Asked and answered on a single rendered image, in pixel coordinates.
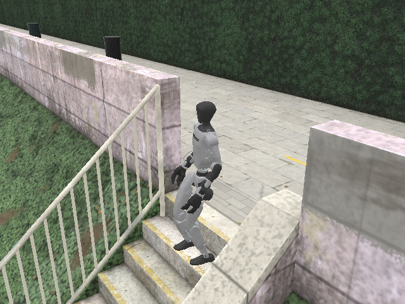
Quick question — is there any robot right forearm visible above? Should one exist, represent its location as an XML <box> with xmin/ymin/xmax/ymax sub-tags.
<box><xmin>182</xmin><ymin>152</ymin><xmax>194</xmax><ymax>170</ymax></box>

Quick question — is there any right robot hand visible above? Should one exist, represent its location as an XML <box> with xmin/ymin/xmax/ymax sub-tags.
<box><xmin>171</xmin><ymin>166</ymin><xmax>186</xmax><ymax>186</ymax></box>

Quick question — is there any left robot hand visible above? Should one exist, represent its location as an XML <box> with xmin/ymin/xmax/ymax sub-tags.
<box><xmin>181</xmin><ymin>194</ymin><xmax>202</xmax><ymax>214</ymax></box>

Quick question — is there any robot left forearm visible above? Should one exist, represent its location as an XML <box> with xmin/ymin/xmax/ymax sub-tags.
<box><xmin>196</xmin><ymin>164</ymin><xmax>221</xmax><ymax>197</ymax></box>

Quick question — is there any robot left upper arm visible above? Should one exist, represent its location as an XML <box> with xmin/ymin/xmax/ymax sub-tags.
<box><xmin>205</xmin><ymin>133</ymin><xmax>222</xmax><ymax>170</ymax></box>

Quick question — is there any left robot foot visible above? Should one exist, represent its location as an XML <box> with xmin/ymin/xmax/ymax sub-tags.
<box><xmin>190</xmin><ymin>253</ymin><xmax>215</xmax><ymax>265</ymax></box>

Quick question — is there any left robot shin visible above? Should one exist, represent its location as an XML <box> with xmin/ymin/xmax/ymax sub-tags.
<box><xmin>185</xmin><ymin>225</ymin><xmax>209</xmax><ymax>258</ymax></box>

